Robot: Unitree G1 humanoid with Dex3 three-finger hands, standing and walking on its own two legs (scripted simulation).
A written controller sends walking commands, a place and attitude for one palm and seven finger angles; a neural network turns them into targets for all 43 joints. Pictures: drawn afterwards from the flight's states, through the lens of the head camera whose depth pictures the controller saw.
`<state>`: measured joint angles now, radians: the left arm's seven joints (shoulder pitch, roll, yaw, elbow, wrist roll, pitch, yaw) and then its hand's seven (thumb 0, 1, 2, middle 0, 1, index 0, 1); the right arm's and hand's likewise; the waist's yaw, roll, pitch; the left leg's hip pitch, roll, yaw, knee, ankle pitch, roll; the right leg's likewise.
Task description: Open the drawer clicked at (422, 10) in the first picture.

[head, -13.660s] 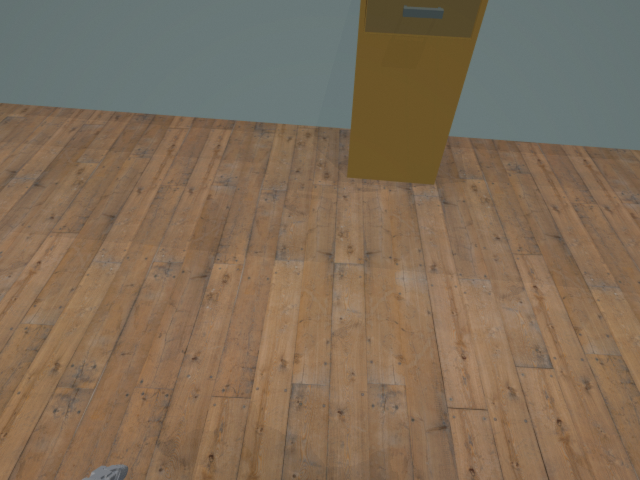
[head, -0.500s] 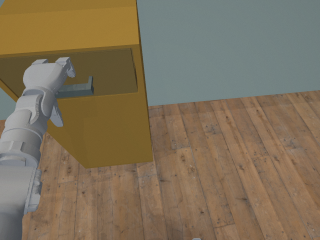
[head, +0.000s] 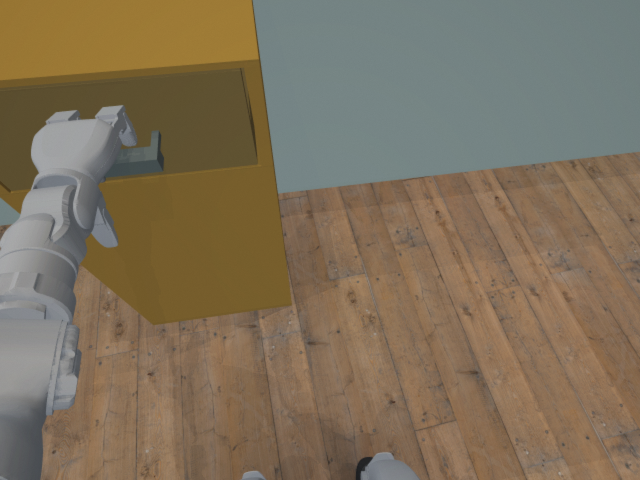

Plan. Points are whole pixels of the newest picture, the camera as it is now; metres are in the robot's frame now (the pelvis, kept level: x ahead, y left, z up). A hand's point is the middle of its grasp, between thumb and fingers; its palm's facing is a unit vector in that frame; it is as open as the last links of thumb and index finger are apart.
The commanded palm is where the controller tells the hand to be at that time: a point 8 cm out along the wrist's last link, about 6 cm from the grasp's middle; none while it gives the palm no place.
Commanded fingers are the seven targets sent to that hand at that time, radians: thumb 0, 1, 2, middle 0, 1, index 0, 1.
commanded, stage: lower the fingers behind the handle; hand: left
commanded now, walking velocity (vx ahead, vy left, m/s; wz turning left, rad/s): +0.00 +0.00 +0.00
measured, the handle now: (111, 152) +0.55 +0.26 +0.04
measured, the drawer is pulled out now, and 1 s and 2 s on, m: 0.00 0.00 0.01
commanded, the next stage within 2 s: close the thumb around the handle in 0.88 s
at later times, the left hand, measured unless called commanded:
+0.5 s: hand (113, 192) +0.49 +0.26 +0.02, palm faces -0.06 -0.02 -1.00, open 13.9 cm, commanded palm +0.48 +0.26 +0.07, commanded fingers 0.00 -0.50 0.30 -0.30 -1.20 -0.30 -1.20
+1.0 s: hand (110, 194) +0.49 +0.26 +0.02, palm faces -0.07 -0.01 -1.00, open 13.9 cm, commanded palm +0.48 +0.26 +0.07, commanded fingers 0.00 -0.39 0.35 -0.31 -1.21 -0.31 -1.21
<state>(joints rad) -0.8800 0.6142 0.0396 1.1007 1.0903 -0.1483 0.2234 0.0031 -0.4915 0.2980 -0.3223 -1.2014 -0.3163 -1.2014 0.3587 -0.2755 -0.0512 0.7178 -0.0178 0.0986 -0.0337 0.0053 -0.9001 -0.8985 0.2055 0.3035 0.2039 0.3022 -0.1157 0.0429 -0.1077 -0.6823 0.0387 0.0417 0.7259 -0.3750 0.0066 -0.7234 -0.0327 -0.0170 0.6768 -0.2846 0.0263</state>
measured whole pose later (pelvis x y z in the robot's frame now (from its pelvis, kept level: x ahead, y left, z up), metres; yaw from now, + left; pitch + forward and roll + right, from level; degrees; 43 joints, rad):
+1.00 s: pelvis +0.00 +0.00 -0.01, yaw +0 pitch +21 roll -1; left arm -0.86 0.60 0.04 1.10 1.10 -0.13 0.28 0.00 -0.49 0.30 -0.31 -1.20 -0.32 -1.20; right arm 0.36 -0.28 -0.06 0.73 -0.03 0.10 -0.02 0.00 -0.90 -0.90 0.21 0.30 0.20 0.30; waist -0.12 0.05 -0.13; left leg -0.78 0.04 0.03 0.82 -0.41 0.01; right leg -0.82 -0.03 -0.02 0.76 -0.32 0.03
